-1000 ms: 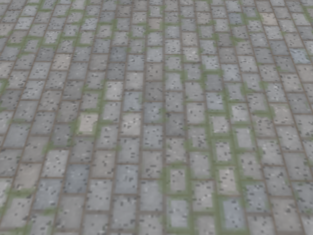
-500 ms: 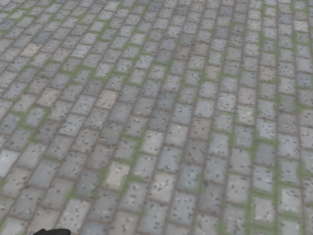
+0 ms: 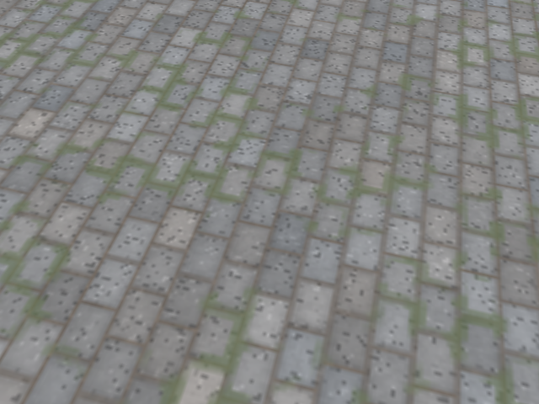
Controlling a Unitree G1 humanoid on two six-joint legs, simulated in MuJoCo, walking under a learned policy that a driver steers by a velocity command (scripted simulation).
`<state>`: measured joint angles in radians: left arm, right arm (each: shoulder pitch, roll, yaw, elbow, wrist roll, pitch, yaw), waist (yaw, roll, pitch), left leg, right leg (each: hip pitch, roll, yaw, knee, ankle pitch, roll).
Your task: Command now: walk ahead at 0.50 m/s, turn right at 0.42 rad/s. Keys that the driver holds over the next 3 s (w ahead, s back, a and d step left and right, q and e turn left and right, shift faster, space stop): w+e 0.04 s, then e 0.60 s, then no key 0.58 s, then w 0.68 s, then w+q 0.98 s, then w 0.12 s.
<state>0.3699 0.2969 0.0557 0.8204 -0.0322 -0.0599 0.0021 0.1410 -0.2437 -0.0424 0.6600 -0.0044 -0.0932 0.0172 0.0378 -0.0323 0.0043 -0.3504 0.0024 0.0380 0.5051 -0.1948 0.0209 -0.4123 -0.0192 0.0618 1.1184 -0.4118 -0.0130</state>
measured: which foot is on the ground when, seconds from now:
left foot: down 0.00-0.34, up 0.36-0.78, down 0.80-1.00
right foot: up 0.00-0.32, down 0.34-0.82, up 0.84-1.00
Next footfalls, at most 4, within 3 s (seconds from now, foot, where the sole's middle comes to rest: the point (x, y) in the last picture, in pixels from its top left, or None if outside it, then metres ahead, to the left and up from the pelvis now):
0.34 right None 0.28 -0.16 -0.77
0.80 left None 0.33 0.06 -0.77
1.10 right None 0.17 -0.15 -0.77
1.92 right None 0.50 -0.33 -0.77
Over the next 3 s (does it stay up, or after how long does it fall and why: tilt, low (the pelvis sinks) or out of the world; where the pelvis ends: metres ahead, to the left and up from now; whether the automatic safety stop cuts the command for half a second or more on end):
stays up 1.00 -0.36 -0.01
